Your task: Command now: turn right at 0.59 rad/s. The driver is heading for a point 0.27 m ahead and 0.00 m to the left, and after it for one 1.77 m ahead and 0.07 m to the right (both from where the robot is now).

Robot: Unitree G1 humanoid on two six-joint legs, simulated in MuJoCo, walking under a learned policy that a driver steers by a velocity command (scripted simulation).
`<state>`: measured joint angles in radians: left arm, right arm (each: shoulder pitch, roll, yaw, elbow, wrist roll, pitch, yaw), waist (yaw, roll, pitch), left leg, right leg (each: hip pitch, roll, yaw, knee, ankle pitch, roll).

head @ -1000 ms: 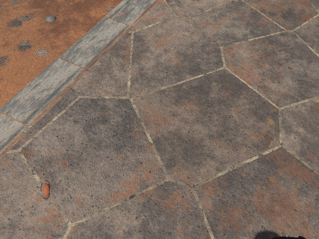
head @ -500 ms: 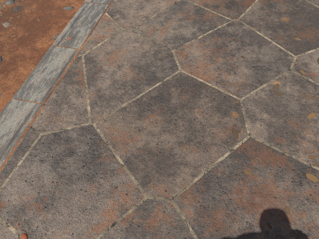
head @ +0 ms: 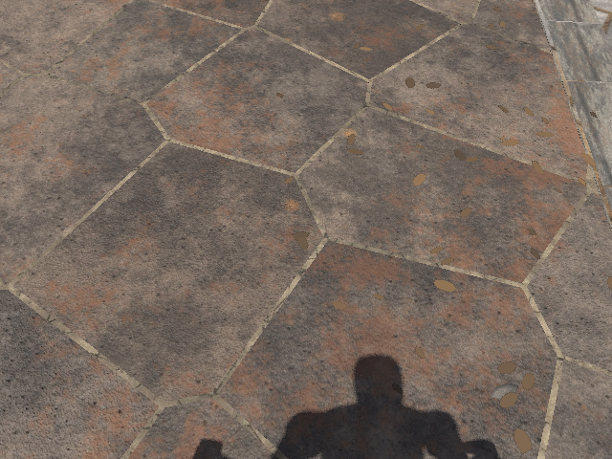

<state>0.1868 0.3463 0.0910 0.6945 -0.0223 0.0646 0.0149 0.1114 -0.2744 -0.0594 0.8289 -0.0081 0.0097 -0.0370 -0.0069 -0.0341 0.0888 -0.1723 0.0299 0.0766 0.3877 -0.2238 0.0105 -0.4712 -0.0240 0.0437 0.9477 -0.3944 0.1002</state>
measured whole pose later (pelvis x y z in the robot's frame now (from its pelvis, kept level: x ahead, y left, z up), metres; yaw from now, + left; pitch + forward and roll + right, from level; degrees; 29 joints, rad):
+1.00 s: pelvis +0.29 -0.08 -0.01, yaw -14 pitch -1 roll +2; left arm 0.24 0.27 0.03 0.76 0.02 0.04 0.04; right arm 0.11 -0.24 -0.02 0.90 -0.02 -0.02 0.02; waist -0.01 -0.01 0.06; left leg -0.28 -0.04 0.06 0.48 -0.18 0.03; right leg -0.28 -0.05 0.06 0.55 -0.24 0.03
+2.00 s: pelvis +0.52 -0.16 -0.02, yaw -13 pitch +2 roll +0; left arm -0.02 0.24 0.03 0.74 -0.03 -0.08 -0.03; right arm 0.46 -0.25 -0.03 1.09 0.02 -0.07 -0.01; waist -0.10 -0.01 0.04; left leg 0.18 0.01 0.00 0.17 -0.38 0.00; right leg -0.58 -0.03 -0.04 0.57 -0.04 -0.03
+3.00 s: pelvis +1.05 -0.24 +0.00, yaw -12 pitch +2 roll +1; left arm 0.05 0.26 0.05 0.86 -0.01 -0.08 -0.01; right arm 0.38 -0.23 -0.05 0.98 0.01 -0.08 0.00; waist -0.08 -0.05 0.01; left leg 0.01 -0.07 0.04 0.19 -0.22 0.05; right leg -0.66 -0.11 0.03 0.60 0.08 0.00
